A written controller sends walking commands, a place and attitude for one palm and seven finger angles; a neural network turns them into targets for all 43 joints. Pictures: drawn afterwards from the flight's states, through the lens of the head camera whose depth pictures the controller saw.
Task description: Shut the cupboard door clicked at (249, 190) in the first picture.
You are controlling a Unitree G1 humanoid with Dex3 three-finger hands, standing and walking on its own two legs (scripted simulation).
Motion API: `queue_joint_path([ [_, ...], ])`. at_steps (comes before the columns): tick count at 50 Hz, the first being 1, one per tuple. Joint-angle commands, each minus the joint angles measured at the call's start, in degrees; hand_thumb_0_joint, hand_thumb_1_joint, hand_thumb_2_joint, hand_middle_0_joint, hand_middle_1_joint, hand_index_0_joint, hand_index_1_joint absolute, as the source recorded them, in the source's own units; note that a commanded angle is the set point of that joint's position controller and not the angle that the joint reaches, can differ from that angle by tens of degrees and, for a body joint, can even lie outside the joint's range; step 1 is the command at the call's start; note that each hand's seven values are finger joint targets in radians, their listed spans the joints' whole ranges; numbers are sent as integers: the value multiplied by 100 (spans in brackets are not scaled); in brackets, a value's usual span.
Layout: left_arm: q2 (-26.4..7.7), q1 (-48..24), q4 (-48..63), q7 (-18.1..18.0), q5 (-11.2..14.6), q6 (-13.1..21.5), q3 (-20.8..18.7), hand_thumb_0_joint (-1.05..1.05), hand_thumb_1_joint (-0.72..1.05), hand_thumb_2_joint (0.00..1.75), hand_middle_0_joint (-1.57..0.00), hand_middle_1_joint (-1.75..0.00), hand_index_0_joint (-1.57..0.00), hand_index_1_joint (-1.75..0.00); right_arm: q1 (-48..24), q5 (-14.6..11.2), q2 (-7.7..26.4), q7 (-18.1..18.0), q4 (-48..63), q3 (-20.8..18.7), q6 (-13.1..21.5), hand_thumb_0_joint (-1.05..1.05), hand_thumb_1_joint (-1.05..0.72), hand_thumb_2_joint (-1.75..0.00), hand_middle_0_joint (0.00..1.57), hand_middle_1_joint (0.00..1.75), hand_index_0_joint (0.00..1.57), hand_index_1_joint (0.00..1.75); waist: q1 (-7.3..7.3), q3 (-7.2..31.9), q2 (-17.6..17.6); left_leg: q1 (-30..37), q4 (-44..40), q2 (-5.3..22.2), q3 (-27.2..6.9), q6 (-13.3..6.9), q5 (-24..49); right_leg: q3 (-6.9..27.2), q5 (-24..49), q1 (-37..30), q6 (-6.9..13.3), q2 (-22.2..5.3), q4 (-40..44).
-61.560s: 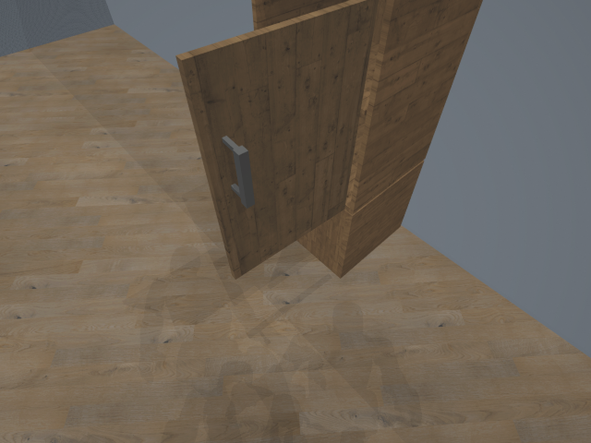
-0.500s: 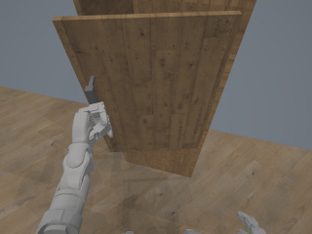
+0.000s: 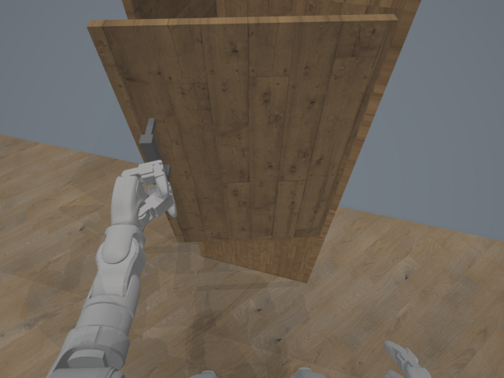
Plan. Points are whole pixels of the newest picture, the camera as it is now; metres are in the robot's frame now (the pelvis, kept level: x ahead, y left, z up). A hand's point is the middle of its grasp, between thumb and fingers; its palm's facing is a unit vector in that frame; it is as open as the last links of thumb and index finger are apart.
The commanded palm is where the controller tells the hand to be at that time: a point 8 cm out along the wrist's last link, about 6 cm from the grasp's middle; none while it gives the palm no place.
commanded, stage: push the door shut along its arc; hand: left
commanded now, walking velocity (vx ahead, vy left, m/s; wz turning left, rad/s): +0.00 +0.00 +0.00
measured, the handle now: (158, 158) +0.46 +0.18 +0.07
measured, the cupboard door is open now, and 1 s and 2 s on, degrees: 18 2 0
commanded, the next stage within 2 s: pull the fist back off the door in 1.68 s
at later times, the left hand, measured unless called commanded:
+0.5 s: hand (178, 170) +0.43 +0.14 +0.08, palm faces -0.07 -1.00 -0.01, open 3.1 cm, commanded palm +0.42 +0.19 +0.08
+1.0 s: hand (195, 144) +0.49 +0.12 +0.08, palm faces -0.21 -0.98 -0.01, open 3.1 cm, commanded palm +0.49 +0.17 +0.08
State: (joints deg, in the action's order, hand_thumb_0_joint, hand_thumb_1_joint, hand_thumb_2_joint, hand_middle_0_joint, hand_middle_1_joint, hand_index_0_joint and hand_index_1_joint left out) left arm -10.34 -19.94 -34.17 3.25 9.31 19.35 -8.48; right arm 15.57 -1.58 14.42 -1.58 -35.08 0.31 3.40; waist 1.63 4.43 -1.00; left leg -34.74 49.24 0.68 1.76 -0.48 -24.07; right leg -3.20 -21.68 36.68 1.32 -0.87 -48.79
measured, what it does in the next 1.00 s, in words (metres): stands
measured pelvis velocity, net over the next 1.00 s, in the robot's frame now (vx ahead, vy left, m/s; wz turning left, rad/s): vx -0.02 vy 0.01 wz -0.01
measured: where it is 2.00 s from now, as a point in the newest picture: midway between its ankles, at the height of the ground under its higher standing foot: outside the picture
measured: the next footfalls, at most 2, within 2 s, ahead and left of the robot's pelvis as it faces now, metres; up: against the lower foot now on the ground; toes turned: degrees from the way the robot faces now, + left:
none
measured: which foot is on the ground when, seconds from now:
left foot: down 0.00-1.00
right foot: down 0.00-1.00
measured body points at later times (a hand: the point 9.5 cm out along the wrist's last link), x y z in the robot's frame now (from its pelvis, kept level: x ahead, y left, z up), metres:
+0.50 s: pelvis -0.01 +0.01 -0.01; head +0.06 +0.00 +0.44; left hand +0.43 +0.20 +0.08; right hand +0.06 -0.26 -0.13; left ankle +0.00 +0.11 -0.70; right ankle +0.03 -0.11 -0.70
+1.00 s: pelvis -0.02 +0.01 -0.03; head +0.09 +0.01 +0.41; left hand +0.50 +0.17 +0.08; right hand -0.01 -0.27 -0.14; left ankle +0.00 +0.11 -0.70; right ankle +0.03 -0.11 -0.70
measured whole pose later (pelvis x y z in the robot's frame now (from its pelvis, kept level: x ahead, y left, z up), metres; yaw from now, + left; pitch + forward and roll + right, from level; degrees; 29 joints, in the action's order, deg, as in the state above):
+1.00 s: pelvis -0.02 +0.01 -0.03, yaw -1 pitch +18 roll -1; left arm -24.7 -57.4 -70.2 17.8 7.1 20.1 -14.8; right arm 21.7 -1.2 16.4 -1.1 -37.0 1.4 2.2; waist 10.1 5.0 -1.4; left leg -51.4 58.6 1.4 1.2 -1.1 -25.4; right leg -3.6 -21.6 52.3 1.1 -0.4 -55.8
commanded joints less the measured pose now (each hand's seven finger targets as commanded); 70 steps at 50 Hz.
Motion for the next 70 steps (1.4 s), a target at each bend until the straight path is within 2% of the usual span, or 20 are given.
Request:
queue_joint_path([
  [1, -897, -2614, 1033, 79, 10, 470, -156, 0, 90, 90, -130, -150, -130, -150, 98, 6, 747, -79, 579, -263, 251, 0, -90, -90, 20, 30, 20, 30, 203, 1738, 96, 517, -610, -96, -179, -41, 1127, 227, 1392, -965, -20, 74, 560],
  [4, -866, -2786, 848, 164, 22, 485, -161, 0, 90, 90, -130, -150, -130, -150, 164, 4, 735, -76, 556, -269, 244, 0, -90, -90, 20, 30, 20, 30, 163, 1985, -94, 654, -573, -99, -206, -24, 1398, 198, 1629, -976, 12, 85, 452],
  [8, -1103, -3234, 413, 292, 28, 477, -274, 0, 90, 90, -130, -150, -130, -150, 281, -1, 787, -77, 489, -267, 194, 0, -90, -90, 20, 30, 20, 30, 256, 1913, 109, 483, -535, -93, -221, -33, 1377, 211, 1657, -939, -6, 88, 436],
  [11, -814, -3456, 268, 400, 40, 531, -45, 0, 90, 90, -130, -150, -130, -150, 346, -6, 780, -39, 476, -291, 199, 0, -90, -90, 20, 30, 20, 30, 300, 2025, -22, 666, -497, -86, -256, -17, 1434, 167, 1625, -742, 12, 114, 401],
  [16, -1233, -3896, -257, 572, 49, 586, -325, 0, 90, 90, -130, -150, -130, -150, 488, -7, 848, -47, 411, -295, 129, 0, -90, -90, 20, 30, 20, 30, 351, 2007, 229, 371, -477, -102, -248, -45, 1205, 223, 1506, -800, 0, 117, 410],
  [18, -1331, -4131, -340, 638, 33, 635, -373, 0, 90, 90, -130, -150, -130, -150, 526, -2, 856, -50, 403, -279, 114, 0, -90, -90, 20, 30, 20, 30, 341, 2151, -73, 461, -451, -114, -265, -37, 1302, 225, 1548, -736, 23, 111, 353],
  [21, -1320, -4613, -774, 777, 37, 672, -273, 0, 90, 90, -130, -150, -130, -150, 611, -16, 877, -55, 324, -276, 85, 0, -90, -90, 20, 30, 20, 30, 515, 1950, 152, 267, -424, -107, -284, -64, 990, 241, 1281, -550, 3, 128, 407],
  [31, -1956, -5264, -1492, 1171, 41, 705, -643, 0, 90, 90, -130, -150, -130, -150, 897, -2, 1006, -49, 254, -283, 30, 0, -90, -90, 20, 30, 20, 30, 601, 2295, -51, 43, -243, -104, -317, -81, 969, 295, 1244, -413, 20, 149, 262],
  [35, -1904, -5698, -1750, 1262, 20, 671, -518, 0, 90, 90, -130, -150, -130, -150, 1006, 8, 1044, -33, 205, -280, 22, 0, -90, -90, 20, 30, 20, 30, 791, 2183, -88, 26, -166, -70, -381, -94, 839, 272, 1017, -25, 9, 172, 243],
  [37, -2155, -5784, -1837, 1290, 19, 654, -713, 0, 90, 90, -130, -150, -130, -150, 1084, 14, 1091, -46, 230, -281, 26, 0, -90, -90, 20, 30, 20, 30, 771, 2285, -39, -76, -127, -93, -381, -120, 827, 288, 1017, -114, 22, 185, 219],
  [39, -2018, -5983, -1864, 1350, -11, 631, -548, 0, 90, 90, -130, -150, -130, -150, 1089, 18, 1069, -31, 211, -271, 27, 0, -90, -90, 20, 30, 20, 30, 847, 2411, -220, -14, -66, -79, -383, -111, 844, 306, 1016, 29, 6, 176, 187],
  [45, -2550, -6549, -2296, 1426, -86, 469, -844, 0, 90, 90, -130, -150, -130, -150, 1293, 44, 1160, -42, 165, -233, 38, 0, -90, -90, 20, 30, 20, 30, 1002, 2447, -159, -398, 104, -61, -429, -151, 697, 350, 836, 172, -5, 191, 118],
  [48, -2440, -6736, -2386, 1515, -170, 445, -669, 0, 90, 90, -130, -150, -130, -150, 1377, 51, 1157, -22, 148, -233, 55, 0, -90, -90, 20, 30, 20, 30, 1087, 2623, -454, -200, 219, -36, -479, -134, 889, 300, 900, 490, 5, 204, 7],
  [51, -2444, -7117, -2440, 1574, -191, 355, -608, 0, 90, 90, -130, -150, -130, -150, 1497, 75, 1190, -18, 121, -231, 48, 0, -90, -90, 20, 30, 20, 30, 1235, 2643, -377, -234, 307, -4, -528, -149, 911, 285, 861, 661, -8, 216, -21],
  [54, -2627, -7158, -2448, 1614, -204, 287, -770, 0, 90, 90, -130, -150, -130, -150, 1605, 96, 1200, -7, 140, -234, 31, 0, -90, -90, 20, 30, 20, 30, 1196, 2985, -519, -95, 397, 8, -541, -142, 1254, 259, 1095, 652, 5, 231, -119],
  [57, -2976, -7217, -2536, 1585, -261, 208, -1048, 0, 90, 90, -130, -150, -130, -150, 1741, 128, 1213, 6, 142, -219, 1, 0, -90, -90, 20, 30, 20, 30, 1160, 3087, -520, -197, 485, 1, -535, -154, 1476, 249, 1290, 543, 19, 264, -199],
  [59, -2836, -7281, -2590, 1587, -332, 140, -902, 0, 90, 90, -130, -150, -130, -150, 1757, 136, 1181, 30, 151, -212, -29, 0, -90, -90, 20, 30, 20, 30, 1220, 3049, -536, -243, 504, 12, -519, -147, 1518, 250, 1360, 572, -9, 262, -197],
  [61, -3146, -7259, -2694, 1575, -361, 66, -1110, 0, 90, 90, -130, -150, -130, -150, 1808, 133, 1214, 31, 173, -209, -67, 0, -90, -90, 20, 30, 20, 30, 1244, 2956, -346, -494, 533, 6, -449, -177, 1421, 292, 1396, 403, -29, 278, -139],
  [65, -3364, -7440, -2639, 1658, -441, 43, -1165, 0, 90, 90, -130, -150, -130, -150, 1890, 144, 1213, 16, 197, -203, -98, 0, -90, -90, 20, 30, 20, 30, 1254, 3157, -505, -511, 600, -1, -417, -178, 1565, 320, 1610, 294, -21, 293, -182],
  [70, -2739, -7930, -2541, 1797, -384, 22, -670, 0, 90, 90, -130, -150, -130, -150, 1988, 163, 1198, 14, 47, -249, -91, 0, -90, -90, 20, 30, 20, 30, 1483, 3128, -762, 73, 638, 52, -554, -154, 1759, 207, 1471, 932, -17, 313, -159],
])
